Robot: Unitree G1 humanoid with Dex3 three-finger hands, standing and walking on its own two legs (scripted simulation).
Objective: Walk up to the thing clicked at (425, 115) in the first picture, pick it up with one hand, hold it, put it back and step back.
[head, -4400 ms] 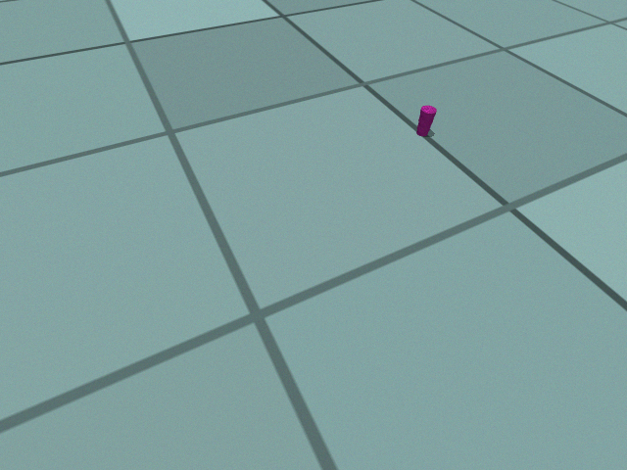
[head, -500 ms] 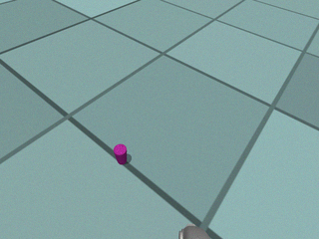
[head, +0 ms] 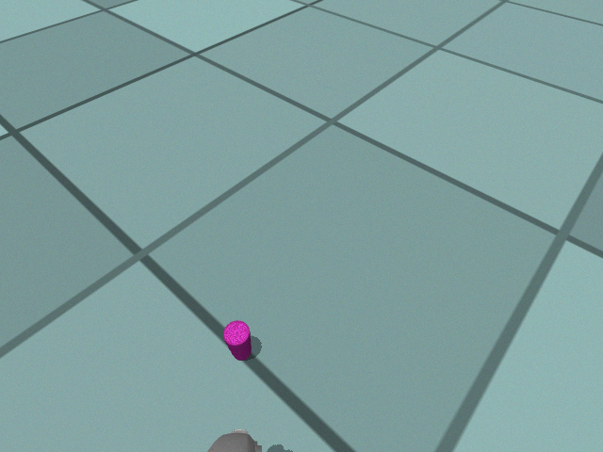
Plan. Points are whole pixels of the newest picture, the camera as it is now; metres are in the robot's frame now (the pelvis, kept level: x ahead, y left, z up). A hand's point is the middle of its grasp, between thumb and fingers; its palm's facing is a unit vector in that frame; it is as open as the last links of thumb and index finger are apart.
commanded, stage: walk up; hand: left
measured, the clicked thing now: (239, 342) +0.54 +0.23 -0.69
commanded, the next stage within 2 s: none
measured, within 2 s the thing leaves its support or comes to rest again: neither
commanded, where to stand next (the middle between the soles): +0.20 +0.02 m, yaw -1 degrees
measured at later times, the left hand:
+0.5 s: hand (137, 394) +0.23 +0.28 -0.16, palm faces -0.05 -0.91 -0.40, open 7.4 cm
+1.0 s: hand (141, 389) +0.23 +0.27 -0.15, palm faces +0.01 -0.94 -0.33, open 7.4 cm
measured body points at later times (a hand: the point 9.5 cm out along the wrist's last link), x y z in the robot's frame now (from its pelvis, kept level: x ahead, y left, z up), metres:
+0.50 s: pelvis +0.12 +0.01 -0.02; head +0.16 +0.00 +0.42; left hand +0.23 +0.33 -0.13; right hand +0.19 -0.30 -0.15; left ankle +0.11 +0.15 -0.72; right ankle +0.22 -0.10 -0.73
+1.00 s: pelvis +0.14 +0.02 +0.01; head +0.15 +0.02 +0.46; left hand +0.23 +0.32 -0.12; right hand +0.22 -0.29 -0.12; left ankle +0.13 +0.15 -0.73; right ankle +0.22 -0.11 -0.73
